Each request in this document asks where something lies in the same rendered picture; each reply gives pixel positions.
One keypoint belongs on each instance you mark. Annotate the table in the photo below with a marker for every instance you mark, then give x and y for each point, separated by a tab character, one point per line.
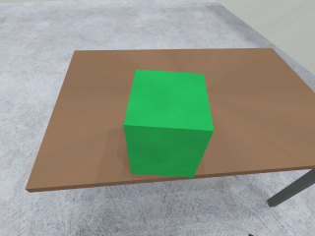
263	117

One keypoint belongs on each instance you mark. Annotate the carton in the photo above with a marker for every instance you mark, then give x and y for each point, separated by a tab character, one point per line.
168	123

